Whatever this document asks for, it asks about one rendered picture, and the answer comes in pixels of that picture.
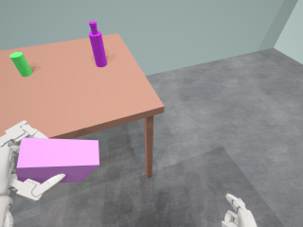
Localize robot left hand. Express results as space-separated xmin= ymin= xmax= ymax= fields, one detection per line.
xmin=0 ymin=120 xmax=66 ymax=203

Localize robot left forearm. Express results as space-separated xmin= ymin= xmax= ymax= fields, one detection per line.
xmin=0 ymin=196 xmax=14 ymax=227

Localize table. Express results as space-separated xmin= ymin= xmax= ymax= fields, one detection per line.
xmin=0 ymin=33 xmax=165 ymax=179

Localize sponge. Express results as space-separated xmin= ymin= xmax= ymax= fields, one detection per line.
xmin=16 ymin=137 xmax=99 ymax=184

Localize robot right hand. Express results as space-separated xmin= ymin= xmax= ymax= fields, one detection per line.
xmin=222 ymin=193 xmax=258 ymax=227

